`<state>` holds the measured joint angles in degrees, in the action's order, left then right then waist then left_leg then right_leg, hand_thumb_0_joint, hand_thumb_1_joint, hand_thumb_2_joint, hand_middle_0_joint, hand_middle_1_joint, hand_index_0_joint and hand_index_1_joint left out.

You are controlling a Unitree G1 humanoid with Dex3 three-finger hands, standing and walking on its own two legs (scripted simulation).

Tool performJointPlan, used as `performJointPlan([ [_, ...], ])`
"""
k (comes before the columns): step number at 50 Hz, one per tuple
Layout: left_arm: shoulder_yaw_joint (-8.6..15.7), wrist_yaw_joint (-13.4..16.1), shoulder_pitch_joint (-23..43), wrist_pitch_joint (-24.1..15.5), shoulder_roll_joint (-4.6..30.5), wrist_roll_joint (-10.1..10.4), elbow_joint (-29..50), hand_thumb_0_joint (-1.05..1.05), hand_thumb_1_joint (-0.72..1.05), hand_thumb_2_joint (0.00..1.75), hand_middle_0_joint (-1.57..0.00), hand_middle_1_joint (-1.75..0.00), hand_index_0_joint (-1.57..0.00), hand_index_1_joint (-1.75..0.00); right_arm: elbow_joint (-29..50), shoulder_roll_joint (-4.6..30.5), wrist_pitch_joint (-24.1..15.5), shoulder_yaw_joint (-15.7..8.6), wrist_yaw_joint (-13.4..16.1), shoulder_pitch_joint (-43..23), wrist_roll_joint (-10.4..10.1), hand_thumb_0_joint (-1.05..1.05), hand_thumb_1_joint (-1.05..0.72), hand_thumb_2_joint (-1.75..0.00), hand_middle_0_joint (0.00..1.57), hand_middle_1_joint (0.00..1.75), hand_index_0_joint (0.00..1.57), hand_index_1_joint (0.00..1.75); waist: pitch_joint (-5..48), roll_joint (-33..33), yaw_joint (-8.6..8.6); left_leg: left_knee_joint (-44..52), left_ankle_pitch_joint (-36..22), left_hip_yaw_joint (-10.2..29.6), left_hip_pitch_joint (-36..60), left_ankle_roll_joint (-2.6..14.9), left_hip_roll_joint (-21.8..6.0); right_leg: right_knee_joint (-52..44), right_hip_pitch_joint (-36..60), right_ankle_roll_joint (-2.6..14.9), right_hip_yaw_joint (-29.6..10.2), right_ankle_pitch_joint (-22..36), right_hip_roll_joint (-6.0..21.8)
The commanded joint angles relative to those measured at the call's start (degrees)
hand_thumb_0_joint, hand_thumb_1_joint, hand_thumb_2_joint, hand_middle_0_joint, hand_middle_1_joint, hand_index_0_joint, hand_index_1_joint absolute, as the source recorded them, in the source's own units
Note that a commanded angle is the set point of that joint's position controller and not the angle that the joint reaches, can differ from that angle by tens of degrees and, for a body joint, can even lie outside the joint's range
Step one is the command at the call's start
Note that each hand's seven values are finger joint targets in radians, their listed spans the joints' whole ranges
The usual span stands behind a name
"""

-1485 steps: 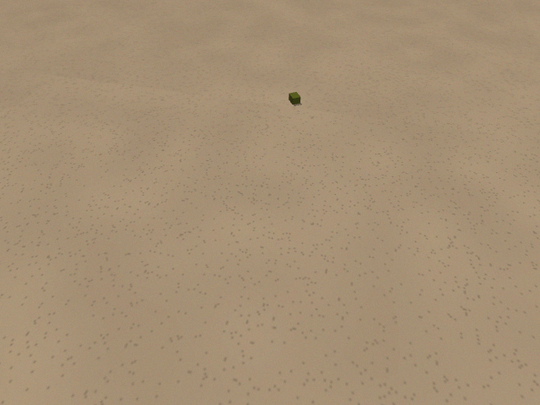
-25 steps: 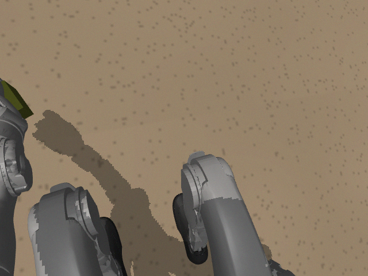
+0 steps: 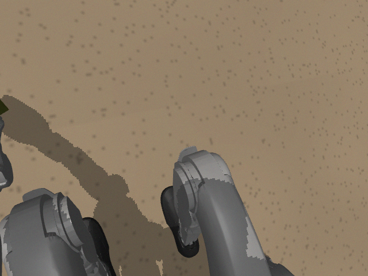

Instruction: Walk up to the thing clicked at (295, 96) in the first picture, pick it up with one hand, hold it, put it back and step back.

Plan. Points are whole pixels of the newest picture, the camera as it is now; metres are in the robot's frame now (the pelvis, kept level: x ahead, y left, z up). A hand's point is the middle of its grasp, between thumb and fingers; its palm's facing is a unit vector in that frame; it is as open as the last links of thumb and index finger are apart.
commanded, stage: rest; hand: left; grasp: from above
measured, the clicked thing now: out of the picture +0.50 +0.31 -0.22
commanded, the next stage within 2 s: open in 0.84 s
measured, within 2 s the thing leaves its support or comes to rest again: rests again in 1.08 s
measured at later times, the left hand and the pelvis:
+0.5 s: hand out of the picture +0.49 +0.31 -0.22, palm faces -0.32 -0.33 -0.89, open 9.6 cm; pelvis +0.00 +0.00 +0.00, yaw -2 degrees
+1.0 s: hand out of the picture +0.49 +0.31 -0.24, palm faces -0.32 -0.34 -0.89, open 9.6 cm; pelvis +0.00 +0.01 +0.00, yaw -4 degrees
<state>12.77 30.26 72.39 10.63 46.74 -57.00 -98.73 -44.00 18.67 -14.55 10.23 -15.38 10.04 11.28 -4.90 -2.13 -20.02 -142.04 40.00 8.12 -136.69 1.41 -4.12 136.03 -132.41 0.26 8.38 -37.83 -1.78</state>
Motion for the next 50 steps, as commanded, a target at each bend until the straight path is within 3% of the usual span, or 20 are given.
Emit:
performJointPlan([
  [1,-1.01,3.87,19.01,0.50,12.69,-0.06,7.59,0.00,0.66,0.55,-1.16,-0.35,-1.13,-0.38,-0.82,15.84,-0.21,-3.18,-0.60,15.27,-0.01,0.00,-0.91,-0.90,0.20,0.30,0.20,0.30,42.50,22.72,-2.70,12.04,-14.41,-3.08,28.15,0.13,0.79,-13.66,25.66,0.80,3.07,16.01,-3.02],
  [6,-0.62,4.03,18.25,0.83,14.73,0.32,6.42,0.00,0.59,0.55,-1.10,-0.35,-1.07,-0.38,-0.47,16.77,-0.59,-2.52,-1.03,14.58,-0.26,0.00,-0.90,-0.90,0.20,0.30,0.20,0.30,42.02,24.28,-2.57,12.51,-15.27,-1.95,29.33,-0.28,0.54,-12.81,24.63,1.22,3.95,16.02,-3.16],
  [9,-1.64,3.81,17.77,0.55,14.72,0.20,5.35,0.00,0.59,0.55,-1.11,-0.36,-1.08,-0.39,-0.27,16.72,-0.74,-1.72,-1.20,13.98,-0.25,0.00,-0.91,-0.90,0.20,0.30,0.20,0.30,39.86,23.60,-3.47,11.83,-14.72,-1.80,28.47,-0.02,0.49,-12.87,24.74,1.09,3.97,16.09,-3.35],
  [10,-0.58,3.80,16.96,0.59,15.78,-0.08,3.28,0.00,0.61,0.54,-1.11,-0.36,-1.09,-0.38,-0.83,17.30,-0.88,-1.64,-1.19,15.10,-0.03,0.00,-0.90,-0.90,0.20,0.30,0.20,0.30,38.62,22.05,-4.41,11.51,-14.03,-1.65,27.37,0.18,0.55,-12.98,24.80,0.91,4.14,15.55,-3.19],
  [11,-2.00,3.39,18.57,0.10,14.83,0.00,5.51,0.00,0.60,0.53,-1.11,-0.34,-1.09,-0.37,0.05,17.14,-1.13,-1.17,-1.37,14.42,0.05,0.00,-0.91,-0.90,0.20,0.30,0.20,0.30,37.90,22.81,-4.64,11.57,-13.82,-1.74,26.67,0.27,0.67,-13.04,24.71,0.90,3.91,15.47,-3.21],
  [14,-0.18,4.49,17.43,-0.17,17.60,-0.07,4.42,0.00,0.63,0.55,-1.13,-0.35,-1.10,-0.38,-0.06,17.87,-1.38,-0.86,-1.38,14.79,-0.05,0.00,-0.91,-0.90,0.20,0.30,0.20,0.30,39.73,23.37,-3.76,12.08,-14.49,-1.43,28.02,-0.05,0.47,-13.30,26.20,0.89,4.30,15.80,-3.48],
  [16,-1.52,4.70,17.68,-0.18,15.19,-0.05,2.67,0.00,0.63,0.50,-1.12,-0.37,-1.10,-0.38,-0.03,17.53,-1.76,-0.46,-1.56,14.39,0.39,0.00,-0.91,-0.90,0.20,0.30,0.20,0.30,36.96,24.52,-5.40,12.17,-13.16,-0.67,29.79,-0.43,0.26,-12.52,22.94,1.26,5.12,14.61,-3.31],
  [20,-0.43,5.07,18.68,-0.75,17.80,-0.11,3.86,0.00,0.61,0.54,-1.10,-0.39,-1.08,-0.41,0.52,18.33,-2.08,-0.16,-1.71,14.46,0.39,0.00,-0.91,-0.90,0.20,0.30,0.20,0.30,36.83,25.39,-5.55,12.17,-13.55,-0.62,29.82,-0.39,0.09,-12.88,24.45,1.19,5.22,15.09,-3.46],
  [21,-1.65,5.17,18.81,-0.93,17.30,0.00,4.08,0.00,0.60,0.55,-1.11,-0.38,-1.08,-0.41,0.75,18.12,-2.24,0.29,-1.80,13.52,0.48,0.00,-0.91,-0.90,0.20,0.30,0.20,0.30,37.03,24.92,-5.39,11.73,-13.25,-0.69,28.38,-0.23,0.11,-12.90,24.58,1.07,5.09,15.19,-3.74],
  [22,-0.27,5.52,18.33,-0.82,18.72,-0.34,3.63,0.00,0.63,0.56,-1.12,-0.40,-1.09,-0.42,0.40,18.63,-2.44,0.31,-1.90,14.60,0.61,0.00,-0.91,-0.90,0.20,0.30,0.20,0.30,36.85,25.11,-5.83,11.79,-13.99,-0.81,29.13,-0.26,0.18,-13.04,25.39,0.95,5.13,15.70,-3.45],
  [23,-1.46,5.65,19.26,-1.05,17.93,-0.05,4.81,0.00,0.61,0.54,-1.11,-0.40,-1.09,-0.42,0.51,18.45,-2.62,0.48,-1.97,14.01,0.55,0.00,-0.91,-0.90,0.20,0.30,0.20,0.30,37.33,26.43,-5.47,11.84,-14.36,-0.69,29.34,-0.48,0.03,-12.79,24.90,1.10,5.17,16.11,-3.66],
  [32,-1.30,5.40,16.70,-0.21,18.86,0.58,3.55,0.00,0.56,0.55,-1.05,-0.44,-1.03,-0.45,0.91,19.03,-3.01,1.04,-2.77,14.21,0.81,0.00,-0.91,-0.90,0.20,0.30,0.20,0.30,35.71,26.82,-6.19,11.70,-16.15,0.30,31.28,-0.67,-0.30,-12.47,25.89,1.10,5.80,17.62,-3.63],
  [34,-0.90,5.92,16.21,-0.08,20.16,0.76,3.75,0.00,0.55,0.56,-1.04,-0.44,-1.03,-0.46,0.84,19.31,-3.12,1.11,-2.68,13.81,0.54,0.00,-0.91,-0.91,0.20,0.30,0.20,0.30,36.51,27.24,-5.27,12.08,-15.90,0.35,30.77,-0.75,-0.38,-12.89,25.90,1.14,5.83,17.38,-3.98],
  [40,-1.24,6.55,15.42,-0.02,20.29,1.32,1.95,0.00,0.50,0.57,-0.99,-0.46,-0.98,-0.47,1.26,19.12,-3.38,1.85,-2.82,13.31,0.36,0.00,-0.91,-0.91,0.20,0.30,0.20,0.30,35.87,25.74,-5.93,11.54,-16.22,0.43,29.27,-0.47,-0.53,-13.28,27.56,0.88,6.01,18.24,-4.36],
  [41,-2.37,6.02,17.44,-0.34,19.11,1.17,3.99,0.00,0.49,0.57,-0.99,-0.46,-0.98,-0.48,1.97,18.81,-3.57,2.13,-3.00,13.02,0.60,0.00,-0.91,-0.91,0.20,0.30,0.20,0.30,34.43,26.49,-7.15,11.34,-15.94,0.34,29.04,-0.32,-0.38,-13.17,27.21,0.86,5.78,18.11,-4.13],
  [42,-0.78,6.00,15.07,-0.02,20.78,1.32,0.53,0.00,0.49,0.56,-0.98,-0.47,-0.97,-0.48,1.08,19.58,-3.35,1.83,-2.89,14.23,0.76,0.00,-0.91,-0.90,0.20,0.30,0.20,0.30,34.07,23.96,-7.47,11.41,-15.43,0.50,28.52,-0.20,-0.49,-13.71,28.46,0.61,6.01,17.80,-4.24],
  [45,-0.84,6.64,17.62,-0.46,21.98,1.38,3.37,0.00,0.50,0.56,-0.99,-0.46,-0.98,-0.47,1.46,19.47,-3.63,2.39,-2.73,13.66,0.57,0.00,-0.91,-0.91,0.20,0.30,0.20,0.30,36.15,26.90,-6.37,12.03,-15.61,0.67,29.69,-0.58,-0.58,-13.60,28.89,0.89,6.02,17.51,-4.25],
  [46,-1.81,6.54,15.91,-0.18,20.38,1.56,0.21,0.00,0.49,0.54,-0.98,-0.47,-0.97,-0.47,1.84,19.09,-3.70,2.67,-2.87,13.22,0.90,0.00,-0.91,-0.91,0.20,0.30,0.20,0.30,32.95,24.56,-7.62,11.75,-14.33,0.87,28.53,-0.31,-0.54,-14.00,27.93,0.69,6.06,16.98,-4.38],
  [49,-0.47,6.91,15.43,-0.37,23.18,0.95,-0.61,0.00,0.30,0.55,-0.79,-0.51,-0.79,-0.51,1.90,20.19,-3.82,2.73,-2.52,13.19,0.89,0.00,-0.90,-0.90,0.20,0.30,0.20,0.30,33.27,25.01,-7.55,12.39,-12.73,0.81,27.70,-0.39,-0.63,-14.29,28.32,0.77,6.26,15.41,-4.49],
  [50,0.08,6.97,19.01,-0.72,24.00,1.09,3.64,0.00,0.22,0.54,-0.71,-0.51,-0.71,-0.52,1.96,20.03,-3.77,2.79,-2.50,13.54,0.67,0.00,-0.90,-0.90,0.20,0.30,0.20,0.30,34.85,27.31,-7.40,12.43,-13.35,1.08,29.63,-0.62,-0.62,-13.96,27.82,0.92,6.37,15.65,-4.10],
])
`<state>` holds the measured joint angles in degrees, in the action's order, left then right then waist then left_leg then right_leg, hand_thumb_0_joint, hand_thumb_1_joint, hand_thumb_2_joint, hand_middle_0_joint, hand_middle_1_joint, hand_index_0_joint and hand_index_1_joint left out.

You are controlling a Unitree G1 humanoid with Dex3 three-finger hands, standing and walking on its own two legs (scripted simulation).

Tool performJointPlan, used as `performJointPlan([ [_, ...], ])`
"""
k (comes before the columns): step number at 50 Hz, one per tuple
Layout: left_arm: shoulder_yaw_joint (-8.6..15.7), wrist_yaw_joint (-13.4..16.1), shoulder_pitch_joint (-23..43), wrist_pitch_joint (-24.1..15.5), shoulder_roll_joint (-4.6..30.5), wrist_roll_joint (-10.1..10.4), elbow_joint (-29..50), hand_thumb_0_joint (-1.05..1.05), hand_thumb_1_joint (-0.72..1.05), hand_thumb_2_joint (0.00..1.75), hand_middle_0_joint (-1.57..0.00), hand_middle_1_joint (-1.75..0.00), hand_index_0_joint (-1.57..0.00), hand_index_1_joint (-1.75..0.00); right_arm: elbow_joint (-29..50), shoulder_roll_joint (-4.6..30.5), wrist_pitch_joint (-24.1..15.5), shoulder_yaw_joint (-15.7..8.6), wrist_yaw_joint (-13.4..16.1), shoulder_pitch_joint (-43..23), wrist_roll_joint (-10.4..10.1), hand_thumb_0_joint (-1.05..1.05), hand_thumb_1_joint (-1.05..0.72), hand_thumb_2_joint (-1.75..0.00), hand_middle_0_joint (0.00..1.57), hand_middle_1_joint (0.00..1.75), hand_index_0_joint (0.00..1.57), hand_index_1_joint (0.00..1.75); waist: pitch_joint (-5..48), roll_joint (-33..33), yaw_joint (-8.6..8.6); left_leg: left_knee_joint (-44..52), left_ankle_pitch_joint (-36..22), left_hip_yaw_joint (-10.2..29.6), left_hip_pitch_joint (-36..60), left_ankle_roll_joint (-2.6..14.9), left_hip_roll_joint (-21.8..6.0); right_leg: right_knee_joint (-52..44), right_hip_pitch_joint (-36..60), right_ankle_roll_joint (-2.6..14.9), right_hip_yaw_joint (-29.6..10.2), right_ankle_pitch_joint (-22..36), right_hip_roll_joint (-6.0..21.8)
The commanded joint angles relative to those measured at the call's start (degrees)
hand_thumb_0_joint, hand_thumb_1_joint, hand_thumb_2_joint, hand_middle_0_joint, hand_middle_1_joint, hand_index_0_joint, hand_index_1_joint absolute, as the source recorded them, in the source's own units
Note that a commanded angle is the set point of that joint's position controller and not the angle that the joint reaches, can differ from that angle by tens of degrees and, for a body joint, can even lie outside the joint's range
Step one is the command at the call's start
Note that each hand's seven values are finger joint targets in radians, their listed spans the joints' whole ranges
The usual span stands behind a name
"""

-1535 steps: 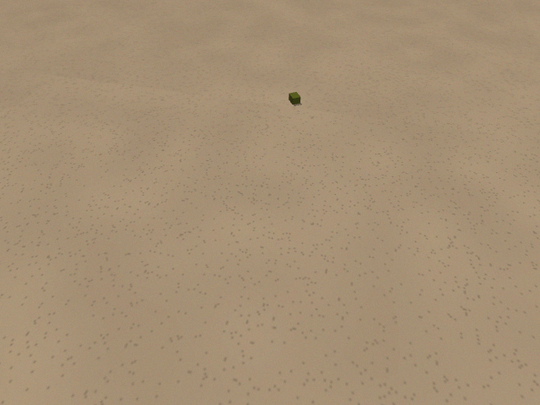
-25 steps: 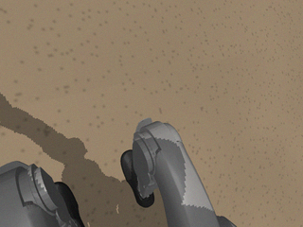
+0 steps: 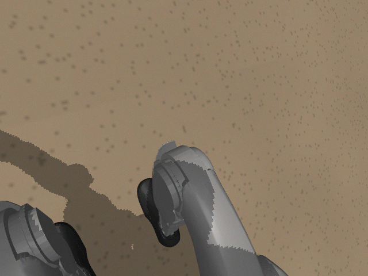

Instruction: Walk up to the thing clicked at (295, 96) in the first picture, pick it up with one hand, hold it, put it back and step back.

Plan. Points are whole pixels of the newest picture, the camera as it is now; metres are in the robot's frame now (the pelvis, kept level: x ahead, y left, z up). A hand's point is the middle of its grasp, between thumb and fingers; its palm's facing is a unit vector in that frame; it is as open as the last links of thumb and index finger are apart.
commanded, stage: open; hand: left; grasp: from above
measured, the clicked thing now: out of the picture +0.48 +0.34 -0.27
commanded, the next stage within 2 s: withdraw in 0.70 s
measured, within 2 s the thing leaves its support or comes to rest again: rests again in 0.08 s
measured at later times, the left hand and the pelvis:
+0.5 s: hand out of the picture +0.47 +0.33 -0.24, palm faces -0.29 -0.36 -0.89, open 13.0 cm; pelvis +0.00 +0.00 +0.01, yaw -1 degrees
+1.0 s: hand out of the picture +0.49 +0.33 -0.23, palm faces -0.26 -0.34 -0.90, open 14.1 cm; pelvis +0.00 +0.00 +0.01, yaw -1 degrees
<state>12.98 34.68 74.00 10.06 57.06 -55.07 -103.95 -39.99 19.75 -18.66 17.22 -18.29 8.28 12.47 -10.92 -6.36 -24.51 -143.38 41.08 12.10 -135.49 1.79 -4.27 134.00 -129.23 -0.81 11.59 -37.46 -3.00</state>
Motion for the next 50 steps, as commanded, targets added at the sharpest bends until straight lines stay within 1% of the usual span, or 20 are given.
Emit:
performJointPlan([
  [1,-1.91,2.25,16.11,0.02,10.90,-0.69,7.10,0.00,0.14,0.52,-0.64,-0.53,-0.63,-0.53,-1.98,18.25,0.32,-4.26,0.35,14.21,-0.43,0.00,-0.90,-0.90,0.20,0.30,0.20,0.30,38.88,31.76,-3.31,14.28,-13.69,-2.48,29.20,-1.21,-0.56,-11.69,22.91,2.24,3.36,14.57,-2.94],
  [2,-1.07,2.41,16.57,0.08,12.33,-0.86,7.48,0.00,0.06,0.54,-0.58,-0.55,-0.58,-0.55,-2.36,18.84,0.23,-4.15,0.38,14.79,-0.32,0.00,-0.90,-0.90,0.20,0.30,0.20,0.30,39.03,32.12,-3.57,14.47,-13.94,-2.16,30.00,-1.31,-0.72,-11.67,22.86,2.19,3.75,14.84,-2.92],
  [3,-2.51,2.12,17.70,0.03,11.12,-1.17,9.13,0.00,-0.02,0.58,-0.54,-0.57,-0.54,-0.58,-1.64,18.79,0.05,-4.05,0.32,13.85,-0.31,0.00,-0.90,-0.90,0.20,0.30,0.20,0.30,39.05,32.88,-3.76,14.43,-13.72,-1.91,31.03,-1.50,-0.73,-11.23,21.98,2.34,3.78,14.56,-2.90],
  [4,-1.39,2.24,16.73,0.12,12.40,-1.15,8.45,0.00,-0.08,0.60,-0.52,-0.60,-0.51,-0.61,-1.83,19.12,0.01,-4.14,0.42,14.13,-0.47,0.00,-0.90,-0.90,0.20,0.30,0.20,0.30,39.59,32.93,-3.47,14.56,-14.40,-1.77,31.41,-1.62,-0.87,-11.17,22.39,2.35,3.95,15.05,-2.92],
  [6,-1.62,2.18,18.06,0.08,11.86,-1.14,10.16,0.00,-0.13,0.67,-0.49,-0.63,-0.48,-0.64,-1.73,18.82,0.05,-4.13,0.29,14.74,-0.57,0.00,-0.90,-0.90,0.20,0.30,0.20,0.30,40.44,33.89,-3.77,14.15,-15.87,-1.89,32.09,-1.57,-0.85,-11.09,23.12,2.30,3.92,16.32,-2.78],
  [7,-2.53,2.21,14.85,0.53,11.14,-1.36,5.54,0.00,-0.15,0.68,-0.47,-0.66,-0.46,-0.67,-2.00,19.13,0.17,-3.99,0.27,14.63,-0.35,0.00,-0.90,-0.90,0.20,0.30,0.20,0.30,37.83,31.57,-4.16,14.31,-14.38,-2.09,29.45,-1.34,-0.81,-11.81,23.17,2.22,3.91,15.59,-3.16],
  [8,-1.68,2.33,15.65,0.35,12.47,-1.01,7.90,0.00,-0.17,0.71,-0.47,-0.65,-0.45,-0.67,-1.59,19.00,0.31,-3.77,0.37,14.88,-0.43,0.00,-0.90,-0.90,0.20,0.30,0.20,0.30,39.12,31.17,-3.75,13.80,-15.67,-2.61,28.69,-1.15,-0.76,-12.34,25.33,1.95,3.49,16.86,-3.27],
  [9,-3.14,1.87,15.47,0.49,10.98,-1.19,7.83,0.00,-0.18,0.72,-0.45,-0.68,-0.43,-0.70,-1.47,18.58,0.42,-3.78,0.30,14.55,-0.34,0.00,-0.90,-0.90,0.20,0.30,0.20,0.30,38.51,30.79,-4.06,13.27,-15.58,-2.97,28.18,-0.91,-0.55,-12.40,24.95,1.81,3.20,17.02,-3.25],
  [10,-1.84,1.86,14.49,0.75,11.68,-0.60,7.21,0.00,-0.21,0.73,-0.42,-0.71,-0.41,-0.72,-2.02,18.26,0.27,-3.34,0.27,15.36,-0.43,0.00,-0.90,-0.90,0.20,0.30,0.20,0.30,38.52,31.08,-3.50,13.54,-16.67,-2.82,28.62,-1.04,-0.61,-12.32,25.08,1.78,3.38,17.56,-3.00],
  [13,-3.06,1.34,14.36,1.10,10.15,0.03,7.36,0.00,-0.29,0.77,-0.34,-0.77,-0.33,-0.78,-2.22,18.68,0.28,-3.80,0.27,15.68,-0.46,0.00,-0.90,-0.90,0.20,0.30,0.20,0.30,38.43,31.55,-3.67,13.90,-17.12,-2.30,29.97,-1.23,-0.80,-12.25,24.39,1.92,3.72,17.64,-3.13],
  [23,-2.62,1.44,15.04,0.83,12.64,0.04,7.98,0.00,-0.51,0.96,-0.17,-0.91,-0.15,-0.93,-1.49,18.91,-0.12,-3.05,0.71,15.12,-0.51,0.00,-0.90,-0.90,0.20,0.30,0.20,0.30,37.69,31.40,-3.91,14.68,-14.75,-2.12,28.97,-1.16,-0.78,-12.67,24.55,1.95,3.58,15.87,-3.24],
  [24,-2.05,1.60,15.92,0.76,13.19,0.08,9.26,0.00,-0.51,0.96,-0.16,-0.91,-0.14,-0.93,-1.15,19.02,-0.19,-2.92,0.74,14.77,-0.75,0.00,-0.89,-0.90,0.20,0.30,0.20,0.30,38.55,32.34,-3.37,15.16,-14.68,-1.57,29.93,-1.47,-0.94,-11.99,23.65,2.17,3.89,15.43,-3.04],
  [29,-3.25,1.57,15.17,1.03,11.90,-0.78,7.62,0.00,-0.56,1.00,-0.12,-0.96,-0.10,-0.98,-0.51,19.53,0.20,-3.16,0.88,14.56,-0.48,0.00,-0.89,-0.90,0.20,0.30,0.20,0.30,36.23,31.37,-5.05,14.89,-13.56,-1.94,29.18,-1.23,-0.82,-12.66,23.58,2.06,3.98,15.10,-3.26],
  [38,-3.58,1.00,14.68,0.88,12.60,0.52,8.74,0.00,-0.57,1.04,-0.10,-0.98,-0.08,-1.00,-0.94,19.51,-0.27,-2.98,1.05,15.04,-0.64,0.00,-0.89,-0.90,0.20,0.30,0.20,0.30,37.42,31.41,-4.15,15.22,-14.52,-1.74,29.65,-1.32,-0.93,-12.93,24.58,1.99,4.02,15.54,-3.25],
  [41,-4.30,0.57,13.08,0.99,11.36,0.92,6.78,0.00,-0.52,0.99,-0.07,-1.00,-0.08,-0.99,-0.66,19.09,-0.29,-2.38,1.01,15.28,-0.42,0.00,-0.91,-0.90,0.20,0.30,0.20,0.30,36.41,28.52,-5.03,14.33,-15.07,-2.33,27.61,-0.85,-0.87,-13.52,26.64,1.50,3.61,16.61,-3.37],
  [44,-4.00,0.34,15.57,0.43,13.26,0.67,12.61,0.00,-0.52,0.99,-0.08,-0.99,-0.08,-0.99,-1.10,19.51,-0.41,-3.14,1.21,15.23,-0.76,0.00,-0.91,-0.90,0.20,0.30,0.20,0.30,39.69,32.02,-3.25,14.80,-16.39,-2.19,31.02,-1.31,-1.02,-13.12,26.46,1.86,3.60,17.15,-3.30],
  [45,-3.22,0.52,18.62,0.05,14.84,-0.04,17.24,0.00,-0.53,1.00,-0.07,-0.99,-0.07,-0.99,-1.00,19.45,-0.28,-3.18,1.06,15.91,-1.04,0.00,-0.91,-0.90,0.20,0.30,0.20,0.30,43.69,36.39,-2.42,15.39,-18.63,-2.11,34.29,-1.87,-1.15,-12.55,27.22,2.29,3.81,18.57,-3.15],
  [47,-4.07,0.03,15.26,0.52,13.03,-1.09,16.15,0.00,-0.53,1.00,-0.08,-0.99,-0.08,-0.99,-1.11,18.74,0.09,-3.57,1.03,14.96,-1.42,0.00,-0.91,-0.91,0.20,0.30,0.20,0.30,45.01,37.75,-1.70,15.93,-19.36,-2.12,36.00,-2.24,-1.14,-12.04,26.62,2.70,4.15,18.97,-3.37],
  [48,-4.22,-0.77,17.14,0.34,13.42,-1.99,21.13,0.00,-0.54,1.00,-0.08,-0.99,-0.07,-0.99,-1.19,18.55,0.41,-4.06,0.84,15.36,-1.52,0.00,-0.91,-0.91,0.20,0.30,0.20,0.30,46.39,40.19,-1.47,15.66,-20.33,-2.36,37.09,-2.33,-1.00,-11.62,26.41,2.80,3.97,19.53,-3.12],
  [50,-2.62,-2.10,14.03,0.68,15.07,-2.64,26.69,0.00,-0.54,1.01,-0.08,-0.98,-0.07,-0.99,-1.39,18.05,1.54,-5.31,0.78,15.12,-2.40,0.00,-0.91,-0.91,0.20,0.30,0.20,0.30,53.48,44.14,2.16,15.76,-24.37,-3.19,39.95,-2.72,-0.79,-10.92,27.86,3.12,3.48,22.18,-3.24],
])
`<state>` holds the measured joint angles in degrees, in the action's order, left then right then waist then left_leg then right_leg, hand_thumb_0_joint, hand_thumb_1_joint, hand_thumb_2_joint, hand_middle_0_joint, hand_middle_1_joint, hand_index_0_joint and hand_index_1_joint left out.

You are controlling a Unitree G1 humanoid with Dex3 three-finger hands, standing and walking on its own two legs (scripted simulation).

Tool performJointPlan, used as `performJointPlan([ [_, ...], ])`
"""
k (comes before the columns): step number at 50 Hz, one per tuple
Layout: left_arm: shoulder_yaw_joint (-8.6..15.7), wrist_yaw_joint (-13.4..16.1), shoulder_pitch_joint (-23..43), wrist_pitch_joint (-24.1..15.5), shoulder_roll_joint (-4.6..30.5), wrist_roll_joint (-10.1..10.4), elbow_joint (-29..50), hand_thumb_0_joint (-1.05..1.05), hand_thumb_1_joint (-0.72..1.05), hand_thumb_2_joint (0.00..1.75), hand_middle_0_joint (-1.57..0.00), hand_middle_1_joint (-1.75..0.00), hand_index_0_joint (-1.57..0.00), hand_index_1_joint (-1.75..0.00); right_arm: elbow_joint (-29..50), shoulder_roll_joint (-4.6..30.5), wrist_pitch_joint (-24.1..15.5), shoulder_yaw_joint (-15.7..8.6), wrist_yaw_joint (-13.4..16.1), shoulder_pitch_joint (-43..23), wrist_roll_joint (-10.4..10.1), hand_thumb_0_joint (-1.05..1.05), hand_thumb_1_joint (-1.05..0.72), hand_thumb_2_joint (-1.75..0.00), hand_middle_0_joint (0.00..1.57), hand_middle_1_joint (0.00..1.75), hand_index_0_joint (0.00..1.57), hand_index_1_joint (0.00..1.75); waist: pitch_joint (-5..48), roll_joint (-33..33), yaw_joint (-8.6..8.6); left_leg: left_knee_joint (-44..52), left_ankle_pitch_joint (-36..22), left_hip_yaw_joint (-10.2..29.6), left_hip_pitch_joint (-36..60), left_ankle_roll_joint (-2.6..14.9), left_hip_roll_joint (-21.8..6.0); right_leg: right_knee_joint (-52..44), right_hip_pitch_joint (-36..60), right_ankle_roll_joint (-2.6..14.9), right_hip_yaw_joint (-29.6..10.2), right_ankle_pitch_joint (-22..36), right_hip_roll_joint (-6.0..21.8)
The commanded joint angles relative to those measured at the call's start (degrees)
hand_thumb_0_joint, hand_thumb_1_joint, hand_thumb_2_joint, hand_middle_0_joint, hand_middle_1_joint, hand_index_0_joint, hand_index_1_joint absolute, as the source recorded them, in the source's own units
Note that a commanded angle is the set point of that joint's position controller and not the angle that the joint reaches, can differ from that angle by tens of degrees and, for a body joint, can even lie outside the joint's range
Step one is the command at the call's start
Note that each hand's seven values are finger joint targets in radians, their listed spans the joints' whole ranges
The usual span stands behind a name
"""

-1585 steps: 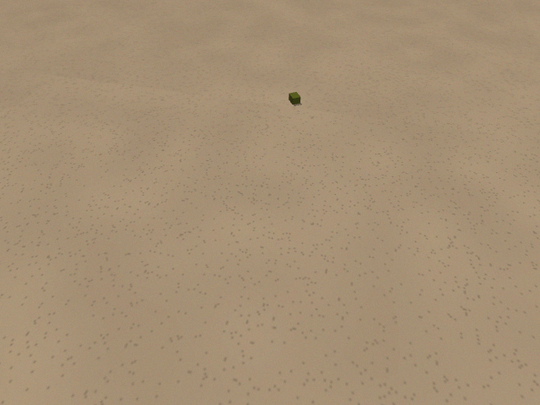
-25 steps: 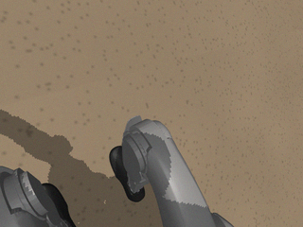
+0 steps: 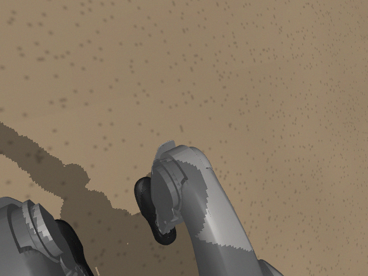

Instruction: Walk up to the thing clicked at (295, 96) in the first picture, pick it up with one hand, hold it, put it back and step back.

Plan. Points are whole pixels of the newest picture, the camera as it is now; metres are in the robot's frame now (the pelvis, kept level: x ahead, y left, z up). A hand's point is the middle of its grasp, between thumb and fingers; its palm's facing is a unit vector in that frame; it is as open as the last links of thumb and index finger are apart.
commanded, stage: withdraw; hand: left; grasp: from above
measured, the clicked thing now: out of the picture +0.48 +0.35 -0.30
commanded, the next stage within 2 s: home in 0.72 s
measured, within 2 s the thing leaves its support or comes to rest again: neither
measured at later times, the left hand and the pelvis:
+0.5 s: hand out of the picture +0.42 +0.35 -0.12, palm faces -0.54 -0.14 -0.83, open 13.9 cm; pelvis -0.02 -0.01 +0.03, yaw +6 degrees
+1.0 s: hand out of the picture +0.46 +0.35 -0.14, palm faces -0.42 -0.13 -0.90, open 13.1 cm; pelvis +0.00 +0.00 +0.02, yaw +6 degrees
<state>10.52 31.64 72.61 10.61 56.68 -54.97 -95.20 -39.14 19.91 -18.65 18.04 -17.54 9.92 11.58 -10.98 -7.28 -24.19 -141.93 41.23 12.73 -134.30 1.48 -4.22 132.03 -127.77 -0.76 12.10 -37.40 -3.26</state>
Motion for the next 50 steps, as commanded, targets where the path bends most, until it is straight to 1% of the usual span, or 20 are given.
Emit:
performJointPlan([
  [1,-1.35,-0.29,15.72,-0.06,13.16,-2.23,23.91,0.00,-0.55,1.00,-0.08,-0.98,-0.07,-0.98,0.24,16.88,1.73,-6.70,-0.08,10.62,-2.22,0.00,-0.91,-0.91,0.20,0.30,0.20,0.30,56.48,46.43,3.42,14.34,-26.02,-4.15,40.24,-2.46,-0.64,-8.69,25.76,3.24,2.71,22.92,-2.91],
  [3,-2.81,-3.42,6.31,0.87,9.94,-3.13,21.22,0.00,-0.56,1.01,-0.08,-0.97,-0.06,-0.99,-1.81,16.29,3.39,-8.39,-0.36,11.74,-3.14,0.00,-0.91,-0.91,0.20,0.30,0.20,0.30,54.46,45.13,5.47,15.15,-24.53,-5.38,37.15,-2.08,-0.26,-9.48,25.35,3.41,1.85,21.95,-3.27],
  [4,-3.96,-5.52,6.15,1.03,8.08,-3.64,23.60,0.00,-0.56,1.01,-0.07,-0.98,-0.06,-0.99,-0.51,15.88,4.27,-8.95,-0.39,11.38,-3.65,0.00,-0.91,-0.91,0.20,0.30,0.20,0.30,53.64,42.77,5.14,14.84,-24.25,-5.87,34.66,-1.67,0.08,-9.75,25.52,3.19,1.33,22.51,-3.23],
  [6,-3.15,-9.37,0.52,1.52,7.07,-4.20,22.89,0.00,-0.55,1.01,-0.07,-0.97,-0.06,-0.98,-1.99,15.76,6.73,-11.12,-0.05,13.97,-4.08,0.00,-0.91,-0.91,0.20,0.30,0.20,0.30,51.18,39.78,6.36,15.81,-21.39,-6.68,29.93,-1.46,0.58,-10.27,24.74,3.41,0.44,20.39,-2.90],
  [7,-4.51,-11.70,-2.13,1.29,3.74,-3.67,24.02,0.00,-0.56,1.01,-0.07,-0.98,-0.06,-0.99,-1.30,15.12,7.73,-11.94,0.02,13.85,-4.48,0.00,-0.91,-0.91,0.20,0.30,0.20,0.30,50.84,36.94,6.65,16.48,-19.72,-6.80,28.84,-1.18,0.74,-11.15,24.82,3.49,0.06,18.83,-3.02],
  [9,-8.81,-16.73,-2.06,0.08,-2.05,-3.21,28.03,0.00,-0.56,1.02,-0.07,-0.98,-0.05,-1.00,0.50,15.85,9.69,-13.76,0.70,14.43,-5.20,0.00,-0.91,-0.91,0.20,0.30,0.20,0.30,48.95,29.86,4.54,17.87,-17.45,-6.56,27.48,-0.57,1.01,-13.97,26.08,3.48,0.02,17.17,-3.07],
  [11,-12.81,-22.00,0.28,-2.58,-5.28,-3.34,33.28,0.00,-0.56,1.03,-0.07,-0.99,-0.05,-1.00,2.12,14.99,11.03,-14.39,1.97,14.02,-5.81,0.00,-0.91,-0.91,0.20,0.30,0.20,0.30,46.11,23.75,3.80,18.69,-14.34,-6.47,24.87,0.01,1.61,-16.11,25.79,3.49,-0.53,14.21,-2.77],
  [13,-11.86,-26.17,-4.25,-5.25,-2.42,-3.62,32.95,0.00,-0.54,1.02,-0.07,-1.00,-0.06,-1.01,2.77,15.50,12.21,-15.46,3.65,14.31,-6.08,0.00,-0.90,-0.90,0.20,0.30,0.20,0.30,41.62,19.20,5.16,19.58,-11.11,-6.72,23.09,0.17,2.16,-17.74,25.37,3.69,-1.49,9.65,-2.36],
  [15,-10.87,-28.94,-2.16,-8.90,-0.37,-4.15,36.48,0.00,-0.51,1.01,-0.08,-0.98,-0.07,-1.00,3.51,15.36,13.55,-15.93,5.62,14.50,-6.20,0.00,-0.89,-0.90,0.20,0.30,0.20,0.30,42.23,16.64,5.65,19.54,-9.50,-7.03,22.37,0.05,2.78,-19.03,25.78,3.92,-2.32,6.77,-1.89],
  [16,-9.94,-29.63,-2.31,-10.73,1.24,-4.44,36.35,0.00,-0.49,1.01,-0.09,-0.98,-0.08,-0.99,3.89,14.57,14.17,-15.98,6.58,13.60,-6.30,0.00,-0.89,-0.90,0.20,0.30,0.20,0.30,43.01,16.71,7.11,20.13,-8.77,-7.03,23.43,-0.25,2.81,-18.84,25.00,4.17,-3.00,4.87,-1.93],
  [18,-9.32,-30.94,-0.60,-14.54,2.65,-5.87,37.66,0.00,-0.47,0.99,-0.11,-0.95,-0.10,-0.96,4.19,14.07,15.19,-15.65,8.79,12.72,-6.11,0.00,-0.89,-0.90,0.20,0.30,0.20,0.30,42.76,17.86,7.06,19.59,-8.75,-7.41,24.72,-0.42,3.15,-19.28,24.04,4.18,-3.40,4.22,-1.54],
  [21,-7.36,-30.36,0.86,-20.07,6.57,-8.79,37.89,0.00,-0.49,1.00,-0.11,-0.95,-0.09,-0.97,4.30,13.45,16.07,-14.85,11.66,11.57,-5.97,0.00,-0.89,-0.90,0.20,0.30,0.20,0.30,42.31,17.63,8.04,18.28,-6.72,-8.26,23.98,-0.10,3.45,-19.99,22.52,4.14,-4.36,1.02,-1.26],
  [27,-8.77,-24.68,9.16,-27.11,6.39,-11.82,36.57,0.00,-0.47,0.99,-0.11,-0.94,-0.10,-0.95,2.84,12.28,16.40,-13.38,13.60,10.01,-4.86,0.00,-0.89,-0.90,0.20,0.30,0.20,0.30,46.14,25.33,7.46,19.49,-6.19,-7.27,31.02,-0.49,2.86,-16.68,16.54,3.49,-2.95,2.71,-0.64],
  [29,-10.74,-21.34,11.77,-27.09,3.54,-12.58,35.19,0.00,-0.47,0.98,-0.10,-0.95,-0.09,-0.95,2.18,11.89,16.73,-13.27,13.41,9.87,-4.55,0.00,-0.88,-0.90,0.20,0.30,0.20,0.30,48.16,30.18,6.74,21.27,-6.44,-6.39,34.11,-0.81,2.57,-14.62,15.32,3.12,-1.87,5.38,-0.28],
  [33,-13.81,-15.62,12.38,-23.48,-1.37,-13.93,23.75,0.00,-0.47,0.99,-0.10,-0.95,-0.09,-0.95,1.03,12.95,17.30,-13.88,13.08,11.45,-4.13,0.00,-0.88,-0.90,0.20,0.30,0.20,0.30,44.35,29.10,4.26,22.26,-7.73,-5.23,34.87,-1.08,2.38,-13.50,11.05,3.28,-0.12,8.10,-0.09],
  [34,-13.50,-14.71,13.85,-22.66,-0.71,-14.32,24.29,0.00,-0.44,0.97,-0.12,-0.94,-0.11,-0.94,0.80,13.20,17.31,-13.91,13.03,12.31,-4.05,0.00,-0.88,-0.90,0.20,0.30,0.20,0.30,45.89,29.51,3.98,21.71,-9.84,-5.41,35.83,-1.10,2.35,-13.18,11.15,3.21,0.07,9.60,-0.01],
  [38,-9.55,-12.38,12.25,-19.02,6.05,-15.62,22.32,0.00,-0.32,0.91,-0.23,-0.86,-0.23,-0.86,1.67,13.34,17.43,-13.66,12.56,13.74,-4.00,0.00,-0.89,-0.90,0.20,0.30,0.20,0.30,52.14,32.30,6.65,20.39,-15.98,-6.64,37.70,-0.96,2.48,-12.09,14.96,3.16,-0.56,13.80,0.21],
  [41,-7.52,-13.03,10.17,-17.17,7.16,-14.98,23.14,0.00,-0.28,0.87,-0.27,-0.81,-0.27,-0.82,3.59,12.78,17.82,-13.57,12.27,13.55,-4.30,0.00,-0.89,-0.90,0.20,0.30,0.20,0.30,55.57,31.79,6.96,19.79,-18.66,-7.17,37.69,-0.62,2.65,-11.70,17.57,2.94,-0.99,15.82,0.39],
  [44,-5.36,-15.00,8.11,-16.92,9.77,-13.78,27.77,0.00,-0.31,0.85,-0.23,-0.64,-0.21,-0.67,4.56,12.36,18.23,-13.99,12.03,14.05,-4.72,0.00,-0.88,-0.89,0.20,0.30,0.20,0.30,58.52,31.05,8.62,19.77,-18.31,-7.92,35.65,-0.30,2.80,-12.33,20.58,3.07,-1.70,15.20,0.16],
  [50,-2.15,-20.31,-3.84,-16.82,7.10,-6.75,37.86,0.00,-0.02,0.77,-0.20,-0.48,-0.19,-0.50,5.63,11.55,19.52,-17.13,11.59,15.74,-6.27,0.00,-0.89,-0.90,0.20,0.30,0.20,0.30,63.71,28.80,13.03,21.87,-17.94,-10.32,35.50,0.18,3.59,-16.57,28.38,2.90,-3.92,14.63,0.39],
])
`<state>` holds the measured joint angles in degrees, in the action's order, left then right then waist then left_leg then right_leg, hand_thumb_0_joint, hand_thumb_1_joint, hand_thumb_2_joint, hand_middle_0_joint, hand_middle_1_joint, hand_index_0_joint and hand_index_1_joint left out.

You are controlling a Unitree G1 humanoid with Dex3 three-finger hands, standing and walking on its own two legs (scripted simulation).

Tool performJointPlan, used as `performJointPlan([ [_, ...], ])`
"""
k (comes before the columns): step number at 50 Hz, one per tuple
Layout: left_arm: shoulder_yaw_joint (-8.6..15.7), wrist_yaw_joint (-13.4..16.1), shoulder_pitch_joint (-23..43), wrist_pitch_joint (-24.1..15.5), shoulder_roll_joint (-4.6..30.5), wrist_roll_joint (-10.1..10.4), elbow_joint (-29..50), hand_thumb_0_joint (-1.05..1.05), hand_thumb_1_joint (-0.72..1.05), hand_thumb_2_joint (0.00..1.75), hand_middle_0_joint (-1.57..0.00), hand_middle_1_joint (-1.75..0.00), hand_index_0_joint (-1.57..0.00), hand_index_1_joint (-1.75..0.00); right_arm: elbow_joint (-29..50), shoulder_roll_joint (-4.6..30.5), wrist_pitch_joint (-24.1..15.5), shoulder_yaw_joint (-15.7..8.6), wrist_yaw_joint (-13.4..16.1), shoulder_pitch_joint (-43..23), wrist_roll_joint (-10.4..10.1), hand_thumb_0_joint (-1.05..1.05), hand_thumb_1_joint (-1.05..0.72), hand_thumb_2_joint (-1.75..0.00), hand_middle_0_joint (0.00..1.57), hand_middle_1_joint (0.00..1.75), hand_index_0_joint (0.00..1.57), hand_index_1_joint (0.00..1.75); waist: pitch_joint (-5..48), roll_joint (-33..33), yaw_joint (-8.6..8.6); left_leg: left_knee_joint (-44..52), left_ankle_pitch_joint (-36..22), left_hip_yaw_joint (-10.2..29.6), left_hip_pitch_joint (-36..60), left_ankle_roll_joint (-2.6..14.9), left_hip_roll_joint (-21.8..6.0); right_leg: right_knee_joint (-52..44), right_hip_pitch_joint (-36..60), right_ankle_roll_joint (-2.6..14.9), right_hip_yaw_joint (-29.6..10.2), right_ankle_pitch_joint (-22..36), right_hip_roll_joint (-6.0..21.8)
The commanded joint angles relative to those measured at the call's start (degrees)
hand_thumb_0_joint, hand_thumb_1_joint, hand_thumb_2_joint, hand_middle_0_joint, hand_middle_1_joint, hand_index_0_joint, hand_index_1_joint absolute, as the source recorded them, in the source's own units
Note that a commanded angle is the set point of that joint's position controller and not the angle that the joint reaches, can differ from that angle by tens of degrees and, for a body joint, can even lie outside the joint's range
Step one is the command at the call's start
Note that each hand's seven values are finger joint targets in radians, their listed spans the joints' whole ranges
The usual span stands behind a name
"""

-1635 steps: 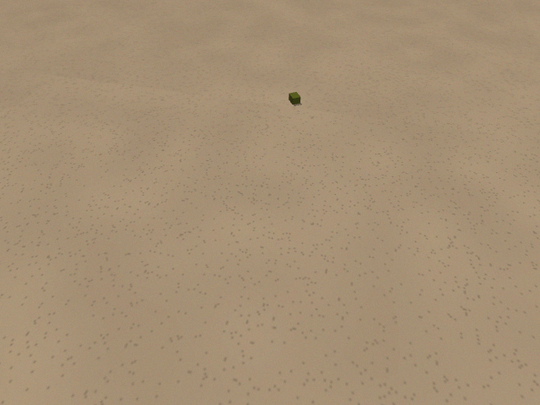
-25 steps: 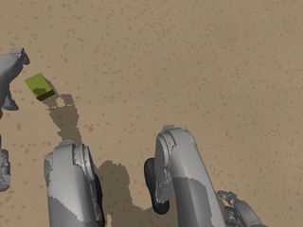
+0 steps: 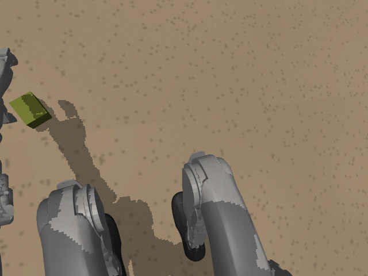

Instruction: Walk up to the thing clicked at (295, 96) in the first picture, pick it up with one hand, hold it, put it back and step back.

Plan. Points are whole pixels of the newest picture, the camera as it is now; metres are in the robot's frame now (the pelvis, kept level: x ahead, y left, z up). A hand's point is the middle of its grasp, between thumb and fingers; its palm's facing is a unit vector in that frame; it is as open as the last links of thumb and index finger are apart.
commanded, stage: home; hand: left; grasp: from above
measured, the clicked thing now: (31, 110) +0.52 +0.30 -0.32
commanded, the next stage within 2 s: none
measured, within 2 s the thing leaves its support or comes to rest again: neither
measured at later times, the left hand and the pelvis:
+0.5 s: hand out of the picture +0.32 +0.27 +0.05, palm faces -0.20 -0.74 -0.64, open 7.6 cm; pelvis +0.01 +0.00 +0.16, yaw +6 degrees
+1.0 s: hand out of the picture +0.25 +0.22 +0.26, palm faces +0.20 -0.95 -0.23, open 7.4 cm; pelvis +0.07 +0.01 +0.34, yaw +9 degrees
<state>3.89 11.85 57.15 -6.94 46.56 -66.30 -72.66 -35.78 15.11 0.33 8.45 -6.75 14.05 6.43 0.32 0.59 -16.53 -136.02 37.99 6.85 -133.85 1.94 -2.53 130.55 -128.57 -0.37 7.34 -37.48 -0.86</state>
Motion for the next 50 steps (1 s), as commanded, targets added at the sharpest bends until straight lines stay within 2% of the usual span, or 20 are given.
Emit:
performJointPlan([
  [1,4.36,-1.43,8.97,0.79,15.41,6.37,16.37,0.00,0.05,0.78,-0.20,-0.47,-0.19,-0.48,2.70,15.80,0.76,-8.10,0.66,11.77,-1.29,0.00,-0.89,-0.90,0.20,0.30,0.20,0.30,52.02,19.60,5.65,16.70,-13.64,-4.74,33.70,-0.16,1.95,-16.05,30.59,2.47,0.42,13.99,-2.09],
  [4,5.34,-3.83,3.42,1.50,12.71,11.94,27.24,0.00,0.26,0.79,-0.20,-0.40,-0.19,-0.41,3.05,15.09,1.40,-10.55,0.84,11.91,-2.85,0.00,-0.89,-0.90,0.20,0.30,0.20,0.30,56.72,18.77,8.80,20.83,-13.23,-5.27,38.27,0.01,2.02,-19.24,33.78,2.40,-0.70,13.66,-1.87],
  [7,4.57,-5.81,-3.79,3.72,6.16,19.87,33.14,0.00,0.50,0.83,-0.19,-0.34,-0.19,-0.34,3.15,14.54,1.60,-12.14,1.82,10.15,-4.35,0.00,-0.90,-0.90,0.20,0.30,0.20,0.30,50.68,13.09,8.75,24.51,-8.87,-4.71,37.34,0.52,1.89,-23.40,31.71,2.47,-1.23,10.26,-1.79],
  [8,2.75,-6.66,-7.63,4.53,2.90,21.96,32.80,0.00,0.58,0.89,-0.20,-0.34,-0.20,-0.34,2.73,13.54,1.58,-11.85,1.98,9.38,-4.78,0.00,-0.90,-0.90,0.20,0.30,0.20,0.30,48.10,11.00,8.33,26.02,-8.48,-4.54,36.32,0.78,1.73,-24.38,33.39,2.13,-1.28,10.62,-2.05],
  [11,1.13,-9.09,-13.59,6.70,-1.70,27.82,36.86,0.00,0.82,0.91,-0.20,-0.31,-0.20,-0.31,3.06,13.22,1.15,-12.33,2.92,8.12,-5.64,0.00,-0.90,-0.90,0.20,0.30,0.20,0.30,42.38,6.30,8.31,29.73,-7.33,-2.97,38.32,1.01,1.28,-27.69,33.79,2.16,-1.44,9.93,-1.80],
  [12,1.02,-9.72,-13.60,7.18,-1.96,29.72,41.18,0.00,0.90,0.90,-0.20,-0.30,-0.20,-0.30,3.53,13.18,1.03,-12.66,3.28,7.10,-5.97,0.00,-0.90,-0.90,0.20,0.30,0.20,0.30,43.00,7.17,8.89,31.58,-6.60,-2.51,41.09,0.80,1.11,-28.91,34.63,2.26,-1.60,9.29,-1.57],
  [15,-1.04,-10.82,-16.87,8.21,-6.03,34.91,49.09,0.00,0.90,0.90,-0.20,-0.30,-0.20,-0.30,4.98,12.40,-0.14,-13.45,4.22,4.20,-6.78,0.00,-0.90,-0.90,0.20,0.30,0.20,0.30,44.39,8.80,9.46,36.92,-4.01,-0.88,47.18,0.39,0.56,-31.22,37.22,2.02,-1.56,8.60,-1.27],
  [17,-0.11,-10.49,-20.22,8.85,-6.66,38.22,52.73,0.00,0.90,0.90,-0.20,-0.30,-0.20,-0.30,5.74,11.93,-1.18,-13.51,5.05,2.21,-7.33,0.00,-0.90,-0.90,0.20,0.30,0.20,0.30,43.00,8.61,10.20,40.31,-1.10,-0.21,49.73,0.28,0.58,-33.71,39.08,1.83,-1.92,6.98,-1.09],
  [21,1.26,-8.71,-26.98,10.92,-8.56,42.12,57.46,0.00,0.90,0.90,-0.20,-0.30,-0.20,-0.30,6.52,10.79,-2.92,-12.93,7.03,-1.35,-8.30,0.00,-0.90,-0.90,0.20,0.30,0.20,0.30,40.39,10.46,11.78,47.44,0.67,0.64,57.21,-0.39,0.48,-38.25,42.38,1.77,-2.86,6.08,-0.79],
  [22,1.39,-8.18,-28.27,11.64,-9.30,42.94,58.49,0.00,0.90,0.90,-0.20,-0.30,-0.20,-0.30,6.87,10.44,-3.38,-12.76,7.47,-1.80,-8.58,0.00,-0.90,-0.90,0.20,0.30,0.20,0.30,40.09,10.82,11.57,48.61,0.19,0.37,58.75,-0.45,0.61,-39.69,43.92,1.82,-3.09,6.21,-0.82],
  [26,1.11,-6.90,-37.46,14.75,-13.89,48.72,62.03,0.00,0.90,0.90,-0.20,-0.30,-0.20,-0.30,7.53,9.08,-5.22,-12.31,9.16,-4.14,-9.12,0.00,-0.90,-0.90,0.20,0.30,0.20,0.30,37.61,8.34,11.76,53.36,-1.76,-0.94,63.66,-0.41,1.39,-47.08,51.09,1.84,-4.46,6.18,-0.58],
  [28,0.12,-6.86,-41.32,16.20,-16.09,51.46,61.92,0.00,0.90,0.90,-0.20,-0.30,-0.20,-0.30,7.64,8.57,-5.97,-11.90,9.74,-4.80,-9.22,0.00,-0.90,-0.90,0.20,0.30,0.20,0.30,35.28,7.22,10.93,55.54,-3.61,-0.98,65.88,-0.42,1.52,-49.69,53.86,1.70,-4.66,7.08,-0.37],
  [34,1.43,-6.13,-50.57,20.22,-18.75,60.36,68.34,0.00,0.90,0.90,-0.20,-0.30,-0.20,-0.30,9.67,6.93,-7.96,-10.83,11.54,-5.95,-9.45,0.00,-0.90,-0.90,0.20,0.30,0.20,0.30,32.46,5.00,11.51,62.89,-5.49,-2.44,73.36,-0.21,1.94,-60.43,65.96,1.54,-6.32,7.93,-0.39],
  [37,1.87,-6.00,-56.31,22.13,-20.51,63.04,70.05,0.00,0.90,0.90,-0.20,-0.30,-0.20,-0.30,10.27,6.20,-8.75,-9.99,12.71,-5.08,-9.66,0.00,-0.90,-0.90,0.20,0.30,0.20,0.30,30.11,4.45,11.86,67.27,-8.86,-2.00,78.47,-0.43,1.93,-64.15,70.40,1.51,-5.94,10.63,-0.42],
  [39,1.56,-6.06,-58.98,23.20,-22.43,64.63,72.25,0.00,0.90,0.90,-0.20,-0.30,-0.20,-0.30,10.28,5.68,-9.21,-9.63,13.54,-3.96,-9.53,0.00,-0.90,-0.90,0.20,0.30,0.20,0.30,29.34,4.20,11.25,69.51,-12.56,-2.04,81.57,-0.51,1.79,-66.50,73.51,1.45,-5.75,13.69,-0.59],
  [40,2.18,-6.04,-60.09,23.78,-22.69,65.62,73.45,0.00,0.90,0.90,-0.20,-0.30,-0.20,-0.30,10.55,5.46,-9.44,-9.25,13.96,-3.65,-9.56,0.00,-0.90,-0.90,0.20,0.30,0.20,0.30,28.09,4.66,12.08,71.22,-12.81,-1.95,83.07,-0.63,1.89,-67.84,74.99,1.42,-5.71,14.02,-0.43],
  [41,1.70,-6.18,-61.69,24.35,-23.98,66.27,73.51,0.00,0.90,0.90,-0.20,-0.30,-0.20,-0.30,10.10,5.32,-9.73,-9.14,14.36,-3.24,-9.42,0.00,-0.90,-0.90,0.20,0.30,0.20,0.30,26.96,5.34,11.77,72.36,-14.57,-2.04,84.75,-0.79,1.66,-68.67,75.65,1.51,-5.62,15.44,-0.53],
  [44,3.11,-6.36,-66.56,25.66,-24.80,68.45,76.29,0.00,0.90,0.90,-0.20,-0.30,-0.20,-0.30,10.86,5.11,-10.49,-8.90,15.38,-2.15,-9.13,0.00,-0.90,-0.90,0.20,0.30,0.20,0.30,26.18,5.42,12.45,75.70,-19.61,-1.80,89.70,-1.15,1.48,-71.43,80.39,1.46,-4.85,19.29,-0.84],
  [45,1.95,-6.57,-68.54,26.18,-25.94,68.91,77.52,0.00,0.90,0.90,-0.20,-0.30,-0.20,-0.30,11.17,4.73,-10.75,-8.61,15.68,-1.69,-9.06,0.00,-0.90,-0.90,0.20,0.30,0.20,0.30,24.92,5.31,12.09,77.02,-20.97,-2.17,90.82,-1.17,1.65,-73.10,82.44,1.34,-4.71,20.56,-0.82],
  [50,2.34,-7.03,-78.03,28.55,-27.31,70.49,84.10,0.00,0.90,0.90,-0.20,-0.30,-0.20,-0.30,13.22,4.17,-11.82,-8.64,17.03,0.28,-8.67,0.00,-0.90,-0.90,0.20,0.30,0.20,0.30,22.05,4.29,13.24,82.06,-25.66,-3.60,96.32,-1.07,2.23,-79.74,90.86,1.25,-4.28,24.83,-1.00],
])
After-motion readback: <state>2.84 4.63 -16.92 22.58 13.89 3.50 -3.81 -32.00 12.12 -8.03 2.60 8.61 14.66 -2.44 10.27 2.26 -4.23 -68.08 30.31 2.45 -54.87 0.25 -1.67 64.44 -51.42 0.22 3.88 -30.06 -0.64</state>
